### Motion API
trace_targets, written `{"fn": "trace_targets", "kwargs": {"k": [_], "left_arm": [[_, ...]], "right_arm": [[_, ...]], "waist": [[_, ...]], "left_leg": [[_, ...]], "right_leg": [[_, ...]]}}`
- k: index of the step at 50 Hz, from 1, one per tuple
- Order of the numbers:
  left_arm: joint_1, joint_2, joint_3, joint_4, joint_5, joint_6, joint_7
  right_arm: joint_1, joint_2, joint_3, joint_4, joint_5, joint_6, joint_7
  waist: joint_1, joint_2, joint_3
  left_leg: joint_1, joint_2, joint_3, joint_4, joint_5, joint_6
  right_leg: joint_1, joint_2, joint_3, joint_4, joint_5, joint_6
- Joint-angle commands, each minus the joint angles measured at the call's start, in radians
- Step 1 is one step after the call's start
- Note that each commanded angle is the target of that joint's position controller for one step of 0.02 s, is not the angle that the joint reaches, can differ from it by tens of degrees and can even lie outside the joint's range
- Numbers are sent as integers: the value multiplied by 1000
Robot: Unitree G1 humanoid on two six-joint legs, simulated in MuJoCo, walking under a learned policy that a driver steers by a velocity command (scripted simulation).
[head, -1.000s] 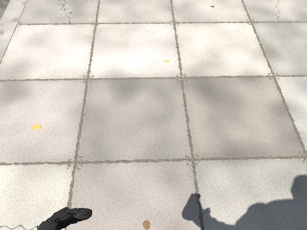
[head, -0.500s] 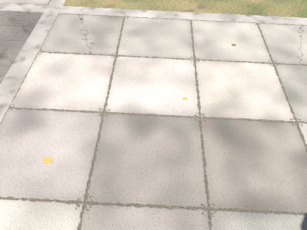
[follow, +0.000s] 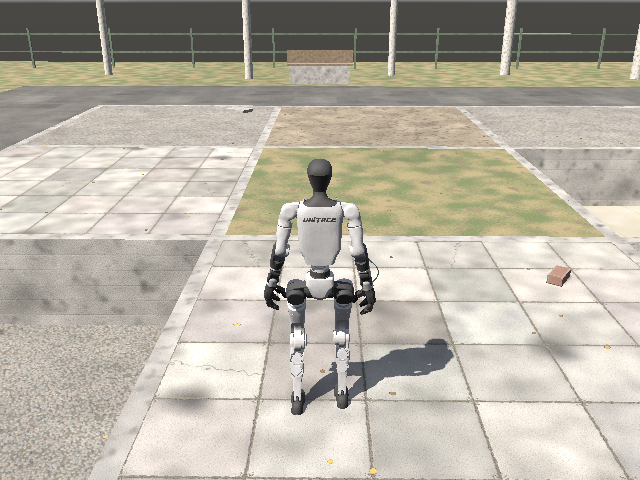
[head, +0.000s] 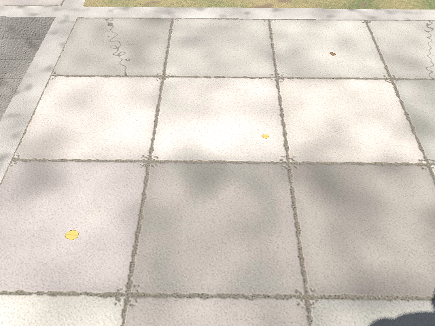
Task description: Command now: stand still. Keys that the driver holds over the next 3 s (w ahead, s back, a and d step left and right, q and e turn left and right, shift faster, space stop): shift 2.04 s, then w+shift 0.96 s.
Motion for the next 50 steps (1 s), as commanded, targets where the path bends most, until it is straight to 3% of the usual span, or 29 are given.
{"fn": "trace_targets", "kwargs": {"k": [1, 24, 50], "left_arm": [[18, 96, 19, -18, 0, -5, 4], [44, 71, 13, 50, 0, -6, 8], [92, 55, 5, 72, -2, -8, 11]], "right_arm": [[54, -94, -17, -14, 0, -4, -3], [106, -66, -11, 21, -1, -4, -5], [159, -47, -5, 28, 2, -5, -3]], "waist": [[1, 10, -20], [4, 3, 20], [4, 4, 28]], "left_leg": [[-73, 37, -30, -104, 184, 29], [-83, 27, -21, -142, 85, 27], [-78, 25, -19, -148, 114, 31]], "right_leg": [[94, -41, 37, -60, 195, -44], [82, -37, 34, -93, 100, -30], [81, -36, 30, -89, 125, -24]]}}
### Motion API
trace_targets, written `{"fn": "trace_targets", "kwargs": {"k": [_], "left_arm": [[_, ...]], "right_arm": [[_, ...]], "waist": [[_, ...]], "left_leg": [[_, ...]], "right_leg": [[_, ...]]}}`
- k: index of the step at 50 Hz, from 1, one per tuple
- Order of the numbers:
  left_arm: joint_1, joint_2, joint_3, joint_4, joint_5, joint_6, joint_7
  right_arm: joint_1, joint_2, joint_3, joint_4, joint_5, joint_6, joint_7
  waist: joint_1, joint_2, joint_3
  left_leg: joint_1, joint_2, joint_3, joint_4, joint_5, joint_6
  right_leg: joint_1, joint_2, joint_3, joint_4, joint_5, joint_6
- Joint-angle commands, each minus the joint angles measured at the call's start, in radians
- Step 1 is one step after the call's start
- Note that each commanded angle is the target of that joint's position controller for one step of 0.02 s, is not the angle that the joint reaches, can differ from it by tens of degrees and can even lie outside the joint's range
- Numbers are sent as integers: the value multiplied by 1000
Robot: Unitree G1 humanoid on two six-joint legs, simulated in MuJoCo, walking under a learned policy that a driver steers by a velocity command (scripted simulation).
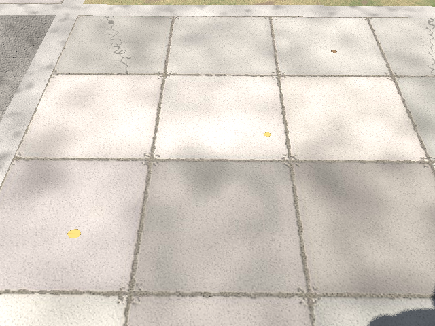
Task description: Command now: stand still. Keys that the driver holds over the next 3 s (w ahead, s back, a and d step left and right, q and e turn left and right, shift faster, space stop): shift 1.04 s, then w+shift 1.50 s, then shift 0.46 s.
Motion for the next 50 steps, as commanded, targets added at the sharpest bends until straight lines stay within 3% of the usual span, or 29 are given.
{"fn": "trace_targets", "kwargs": {"k": [1, 50], "left_arm": [[40, 87, 12, -19, 0, -5, 3], [85, 78, 12, -14, -3, -5, 8]], "right_arm": [[80, -81, -12, -11, 0, -4, -2], [115, -72, -10, -21, 2, -7, 2]], "waist": [[0, 5, 19], [-1, 7, 29]], "left_leg": [[-100, 36, -32, -112, 101, 20], [-90, 38, -36, -119, 133, 27]], "right_leg": [[66, -24, 19, -65, 116, -37], [72, -26, 14, -57, 139, -24]]}}
Over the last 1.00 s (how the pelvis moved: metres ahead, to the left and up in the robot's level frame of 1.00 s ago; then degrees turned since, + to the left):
0.00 0.01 0.00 0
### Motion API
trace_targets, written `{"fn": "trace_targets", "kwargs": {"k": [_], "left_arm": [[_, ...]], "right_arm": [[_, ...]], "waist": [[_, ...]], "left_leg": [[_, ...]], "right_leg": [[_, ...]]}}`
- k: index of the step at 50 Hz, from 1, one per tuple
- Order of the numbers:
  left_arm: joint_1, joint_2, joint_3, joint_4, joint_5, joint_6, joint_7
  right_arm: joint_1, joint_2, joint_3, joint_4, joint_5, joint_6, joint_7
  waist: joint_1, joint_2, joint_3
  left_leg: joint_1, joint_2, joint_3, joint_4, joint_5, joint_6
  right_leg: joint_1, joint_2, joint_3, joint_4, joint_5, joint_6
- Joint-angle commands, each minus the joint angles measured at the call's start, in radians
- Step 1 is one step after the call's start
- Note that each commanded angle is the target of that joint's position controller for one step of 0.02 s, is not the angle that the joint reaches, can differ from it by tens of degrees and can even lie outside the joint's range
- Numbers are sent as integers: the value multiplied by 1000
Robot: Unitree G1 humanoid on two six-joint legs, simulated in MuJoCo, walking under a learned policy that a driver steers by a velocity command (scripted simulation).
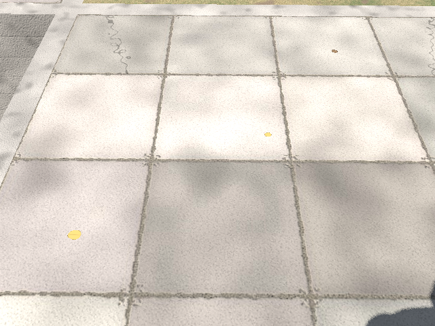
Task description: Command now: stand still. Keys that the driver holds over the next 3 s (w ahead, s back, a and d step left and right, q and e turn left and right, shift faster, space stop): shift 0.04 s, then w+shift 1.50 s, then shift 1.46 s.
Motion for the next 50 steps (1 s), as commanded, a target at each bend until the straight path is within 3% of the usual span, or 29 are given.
{"fn": "trace_targets", "kwargs": {"k": [1, 2, 3, 4, 5, 6, 7, 8, 10, 13, 14, 16, 18, 19, 20, 21, 22, 23, 25, 32, 38, 41, 42, 43, 44, 45, 46, 48, 50], "left_arm": [[55, 84, 12, -14, 0, -4, 3], [56, 84, 12, -14, 0, -4, 3], [87, 75, 12, 2, -3, -3, 3], [88, 91, 21, -2, -14, -6, 2], [19, 104, 25, -39, -19, -20, -3], [-80, 64, 13, -96, -35, -45, -16], [-163, 86, 16, -137, -39, -69, -26], [-167, 103, 26, -149, -37, -88, -33], [-104, 103, 33, -142, -30, -116, -46], [-126, 83, 33, -150, -31, -130, -53], [-139, 58, 28, -185, 58, -85, -94], [-73, 67, 38, -189, 45, -53, -105], [145, 112, 60, -133, 35, -61, -87], [364, 176, 84, -75, 45, -82, -71], [497, 293, 95, -52, 69, -97, -60], [334, 232, 70, -84, 67, -88, -58], [173, 220, 65, -135, 58, -88, -62], [121, 188, 58, -155, 45, -96, -71], [113, 144, 42, -151, 34, -111, -67], [277, 114, 24, -115, 22, -140, -61], [303, 148, 21, -103, 16, -148, -49], [304, 225, 37, -91, 42, -126, -33], [281, 254, 48, -92, 51, -109, -25], [237, 244, 50, -111, 49, -102, -24], [298, 85, 18, -155, 15, -107, -54], [316, 88, 20, -175, -11, -133, -67], [175, 143, 32, -215, -10, -135, -58], [88, 126, 25, -235, 11, -133, -63], [118, 75, 12, -242, 46, -100, -84]], "right_arm": [[89, -80, -12, -9, 0, -4, -2], [90, -79, -12, -9, 0, -4, -2], [129, -89, -18, 7, 5, 0, -5], [144, -138, -35, 3, 19, 3, -8], [207, -178, -48, 5, 31, -4, -8], [222, -237, -68, 0, 40, -23, -7], [194, -239, -72, -18, 25, -45, -8], [149, -202, -62, -37, 11, -65, -5], [92, -166, -54, -71, 22, -78, 8], [83, -195, -60, -97, 29, -71, 6], [99, -204, -64, -74, -49, -64, 18], [76, -218, -74, -81, -40, -60, 25], [21, -226, -76, -98, -31, -68, 31], [-21, -196, -66, -110, -42, -77, 36], [-83, -56, -34, -195, -28, -93, 45], [-103, -79, -39, -229, -25, -98, 59], [-128, -107, -41, -247, -25, -96, 71], [-124, -136, -45, -236, -34, -95, 83], [-84, -125, -45, -222, -59, -73, 96], [-380, -119, -31, -331, -37, -29, 103], [-503, -111, -15, -388, -23, -35, 97], [-301, -180, -40, -345, -25, -40, 69], [-93, -219, -59, -283, -23, -43, 56], [115, -269, -82, -220, -36, -45, 42], [195, -362, -108, -202, -71, -49, 31], [164, -353, -112, -193, -57, -49, 53], [50, -297, -103, -187, -49, -55, 61], [-29, -178, -74, -178, -44, -73, 64], [-30, -127, -52, -148, -33, -86, 55]], "waist": [[0, 8, 29], [0, 8, 29], [-6, 28, -21], [-17, 68, 13], [-59, 113, 82], [-83, 230, 153], [-92, 192, 211], [-61, 127, 204], [-21, 88, 112], [-23, 137, 69], [-17, 158, 63], [14, 158, 84], [122, 66, 40], [234, -104, -55], [238, -428, -115], [134, -291, -46], [58, -160, 28], [38, -47, 11], [-10, -57, 2], [33, -19, 121], [31, -52, 121], [-83, -154, -50], [-174, -165, -152], [-269, -135, -243], [-185, 107, -357], [-131, 218, -432], [-98, 130, -228], [-41, -38, -73], [37, 14, -22]], "left_leg": [[-103, 46, -43, -112, 141, 16], [-102, 46, -43, -112, 141, 17], [-75, 35, -41, -127, -95, 36], [-87, 66, -105, -157, -409, 80], [-68, 169, -259, -245, -647, 145], [-35, 346, -496, -384, -725, 230], [-14, 440, -626, -443, -615, 277], [54, 439, -603, -422, -484, 261], [125, 366, -448, -382, -325, 200], [-11, 247, -232, -381, -198, 140], [-75, 212, -184, -388, -249, 151], [-188, 226, -162, -345, -309, 170], [-310, 189, -113, -134, -183, 163], [-415, 102, -11, 249, -20, 145], [-667, -25, 12, 665, -220, 105], [-772, -13, -134, 832, -102, 129], [-820, 85, -105, 881, 34, 132], [-745, 134, -87, 838, 123, 116], [-645, 169, -64, 767, 153, 75], [-742, 148, 45, 491, 314, 16], [-510, 64, 145, 133, 351, 97], [-240, -52, 165, 126, 183, 152], [-35, -74, 151, 99, 131, 167], [248, 6, 64, 78, 81, 189], [555, 297, -365, 33, -319, 251], [605, 408, -864, -210, -496, 292], [466, 353, -734, -253, -431, 252], [160, 296, -464, -280, -180, 212], [-24, 232, -325, -331, -142, 179]], "right_leg": [[62, -16, 10, -54, 149, -35], [62, -16, 10, -54, 149, -35], [68, 25, -38, -15, -65, -41], [-16, 59, -72, 53, -335, -52], [-184, 48, -69, 147, -433, -60], [-327, 23, -99, 314, -276, -64], [-467, -52, -23, 453, -233, -77], [-566, -91, 13, 537, -189, -87], [-572, -124, 18, 505, -107, -92], [-294, -70, -88, 247, -53, -52], [-193, -21, -150, 170, -106, -44], [-11, 5, -214, 93, -60, -41], [268, 34, -220, 33, -53, -50], [478, -54, -86, -29, -183, -60], [547, -346, 482, -286, -686, -120], [401, -403, 782, -426, -824, -174], [316, -411, 659, -381, -740, -183], [240, -351, 503, -363, -572, -176], [155, -260, 319, -403, -416, -156], [185, -175, 71, -496, 6, -197], [355, -191, -80, -510, 623, -183], [467, -229, -112, -146, 1260, -158], [427, -229, -121, 101, 1263, -150], [229, -186, -122, 409, 1035, -144], [-170, -45, -95, 804, 275, -128], [-387, 78, 60, 989, -200, -141], [-492, -5, 71, 1011, -86, -164], [-426, -85, 52, 897, 18, -162], [-346, -125, 53, 819, 20, -134]]}}
Over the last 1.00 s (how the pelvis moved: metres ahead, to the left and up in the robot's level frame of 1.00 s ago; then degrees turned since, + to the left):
0.01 0.01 0.00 0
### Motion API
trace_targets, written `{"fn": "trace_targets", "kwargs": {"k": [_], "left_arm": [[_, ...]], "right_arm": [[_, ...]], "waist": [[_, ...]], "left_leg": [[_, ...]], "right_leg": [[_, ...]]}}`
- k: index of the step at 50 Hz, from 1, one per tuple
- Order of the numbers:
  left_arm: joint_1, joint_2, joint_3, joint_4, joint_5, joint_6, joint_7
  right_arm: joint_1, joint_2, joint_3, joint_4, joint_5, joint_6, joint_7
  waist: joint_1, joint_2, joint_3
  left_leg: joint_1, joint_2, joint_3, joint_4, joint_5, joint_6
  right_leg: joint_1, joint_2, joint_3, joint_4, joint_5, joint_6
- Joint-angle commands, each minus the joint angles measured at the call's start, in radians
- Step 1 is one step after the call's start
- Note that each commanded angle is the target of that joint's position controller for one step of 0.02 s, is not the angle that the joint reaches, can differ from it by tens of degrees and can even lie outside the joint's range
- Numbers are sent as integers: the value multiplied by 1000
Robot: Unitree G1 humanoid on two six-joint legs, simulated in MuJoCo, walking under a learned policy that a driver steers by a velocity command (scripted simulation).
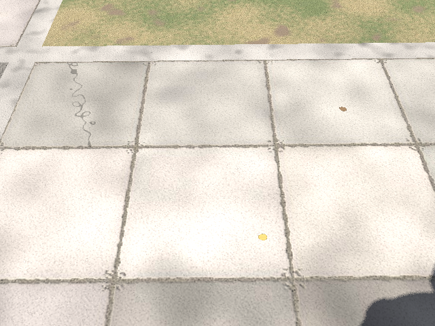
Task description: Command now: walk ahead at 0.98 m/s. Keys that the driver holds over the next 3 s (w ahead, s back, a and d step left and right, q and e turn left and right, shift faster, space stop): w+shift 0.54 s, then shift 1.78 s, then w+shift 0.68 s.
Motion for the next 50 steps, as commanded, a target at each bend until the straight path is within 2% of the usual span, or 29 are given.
{"fn": "trace_targets", "kwargs": {"k": [1, 4, 7, 10, 13, 15, 16, 17, 18, 19, 20, 21, 24, 27, 29, 31, 33, 34, 36, 37, 38, 39, 40, 41, 42, 43, 44, 47, 50], "left_arm": [[30, 6, -8, -76, 27, 20, -26], [-152, 28, -17, -151, 31, 36, -38], [-314, 28, -35, -212, 20, 24, -48], [-407, 32, -45, -239, 2, 19, -50], [-371, 93, -27, -239, 10, 19, -29], [-128, 153, 1, -181, 7, 20, -6], [84, 181, 20, -112, 10, 24, 9], [254, 249, 46, -79, 28, 31, 27], [210, 316, 69, -82, 44, 31, 19], [136, 252, 70, -89, 27, 34, -3], [65, 186, 55, -81, 23, 22, -6], [46, 117, 40, -59, 28, 13, -7], [47, 55, 12, -10, 17, -12, 7], [85, 99, 16, 5, -6, -34, 0], [98, 88, 8, 10, -12, -41, -6], [156, 94, 4, 28, -30, -52, -6], [210, 137, 8, 52, -34, -54, -1], [218, 194, 17, 39, -56, -35, 21], [188, 205, 19, 35, -34, 0, 45], [150, 209, 21, 25, -17, 18, 47], [86, 200, 18, 5, -9, 30, 45], [140, 96, -7, -16, 19, 31, 37], [416, -41, -45, 47, -19, 20, 15], [409, 63, -26, 68, -42, 13, 5], [252, 121, -11, 14, -53, 16, 10], [133, 138, -1, -17, -41, 23, 25], [84, 146, 10, -27, -27, 37, 39], [137, 50, -2, -25, -20, 74, 51], [71, 52, -4, -46, -13, 85, 66]], "right_arm": [[62, -13, 8, -3, 18, -37, -7], [125, -48, 9, 8, 30, -52, -5], [180, -43, 16, 11, 43, -64, 1], [263, -86, 17, 37, 53, -72, -11], [272, -147, 12, 41, 35, -58, -26], [247, -188, 1, 46, 3, -28, -48], [198, -199, -4, 38, -3, -12, -54], [181, -145, 4, 16, -6, -12, -52], [324, 32, 39, -25, 62, -31, -19], [246, -78, 26, -39, 64, -43, -28], [101, -91, 22, -75, 58, -46, -32], [63, -71, 29, -89, 48, -46, -27], [55, -1, 47, -110, 0, 0, 8], [-84, -5, 58, -178, -10, 16, 27], [-200, -9, 68, -223, -11, 3, 28], [-267, 24, 88, -231, 2, -18, 38], [-272, 14, 89, -225, 12, -24, 33], [-326, -47, 58, -261, 69, -47, 16], [-246, -118, 31, -248, 65, -61, 15], [-111, -144, 14, -203, 60, -64, 14], [61, -155, 5, -141, 46, -57, 9], [181, -227, -1, -101, 5, -45, 2], [185, -181, 24, -97, -24, -48, 19], [129, -147, 17, -115, 4, -36, 25], [-8, -117, 22, -141, 31, -27, 22], [-111, -75, 38, -146, 47, -24, 17], [-132, -53, 49, -142, 36, -30, 13], [-158, -66, 49, -109, 1, -30, 20], [-165, -94, 39, -89, 1, -23, 6]], "waist": [[50, 36, 10], [28, 29, 107], [-10, 21, 143], [-45, 31, 137], [-9, 91, 34], [124, 152, -115], [228, 146, -204], [276, 96, -304], [99, -305, -440], [123, -132, -407], [110, -38, -219], [73, 64, -113], [-29, 24, -14], [-31, -10, 77], [-23, 20, 141], [22, 33, 121], [39, -31, 76], [41, -63, 10], [-38, -113, -76], [-113, -127, -145], [-202, -132, -212], [-177, 92, -353], [-65, 293, -597], [-94, 155, -637], [-70, 80, -444], [-27, -34, -257], [-9, -42, -180], [64, 40, -150], [66, 87, -198]], "left_leg": [[99, 273, -413, -394, -223, 93], [64, 222, -286, -470, -51, 90], [31, 156, -159, -500, 254, 61], [193, 193, -124, -553, 580, 35], [458, 239, -91, -387, 1109, 9], [503, 277, -94, -52, 1281, 5], [443, 262, -73, 221, 1193, 7], [222, 206, -78, 577, 857, 19], [-228, -11, -142, 1022, -169, -37], [-375, 36, -241, 1066, -153, 4], [-431, 96, -232, 1006, -71, 12], [-399, 133, -226, 925, -44, 15], [-294, 192, -234, 788, -36, -12], [-395, 238, -166, 640, 53, -47], [-346, 220, -88, 410, 182, -67], [-160, 139, 3, 147, 382, -63], [-91, 89, 16, 42, 496, -40], [-98, 60, -57, 12, 457, -36], [-49, 15, -69, -50, 451, -14], [86, 8, -76, -64, 498, -1], [259, 68, -111, -104, 623, 17], [591, 303, -308, 75, 1101, 97], [887, 547, -718, 89, 1297, 329], [805, 511, -713, 10, 1090, 323], [609, 455, -579, -43, 897, 277], [365, 397, -479, -121, 781, 223], [198, 361, -420, -159, 820, 199], [-40, 299, -288, -226, 841, 185], [-52, 265, -208, -226, 825, 158]], "right_leg": [[-246, -95, 34, -18, 33, 21], [-374, -120, -41, -169, 156, 56], [-264, -79, -129, -496, 359, 62], [-171, -14, -190, -696, 474, 28], [-105, 86, -221, -764, 348, -9], [126, 132, -177, -763, 199, -41], [318, 117, -166, -810, 170, -57], [561, -47, 7, -735, -78, -86], [861, -349, 640, -891, -299, -230], [827, -319, 757, -1021, -361, -233], [668, -285, 572, -1041, -255, -198], [496, -252, 453, -1074, -143, -169], [218, -146, 250, -1153, -91, -97], [142, -110, 141, -1244, 7, -94], [93, -49, 4, -1227, 495, -75], [73, -3, -77, -1200, 750, -29], [201, -28, -69, -1186, 824, -1], [307, -61, -31, -1095, 848, 10], [464, -85, -22, -967, 937, 43], [470, -76, -34, -813, 964, 64], [407, -44, -55, -592, 896, 97], [135, 76, -79, -159, 248, 138], [-134, 207, 137, 207, -447, 163], [-158, 144, 223, 243, -398, 145], [-202, 82, 155, 159, -341, 144], [-205, 33, 81, 64, -284, 157], [-147, 7, 62, 4, -246, 163], [23, -32, 43, -182, -184, 171], [85, -35, 21, -424, -67, 171]]}}
Over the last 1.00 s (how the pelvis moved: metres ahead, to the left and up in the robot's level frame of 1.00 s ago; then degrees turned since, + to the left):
0.54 -0.06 -0.01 -1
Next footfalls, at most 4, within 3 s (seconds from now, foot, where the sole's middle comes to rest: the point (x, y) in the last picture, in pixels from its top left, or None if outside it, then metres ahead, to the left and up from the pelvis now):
0.34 right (258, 301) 0.54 -0.09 -0.77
0.76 left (206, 185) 0.98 0.08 -0.77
1.18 right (269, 185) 0.98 -0.16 -0.77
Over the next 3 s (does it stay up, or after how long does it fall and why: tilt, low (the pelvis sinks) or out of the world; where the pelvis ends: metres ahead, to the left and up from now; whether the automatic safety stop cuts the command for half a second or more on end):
stays up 1.20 -0.08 -0.01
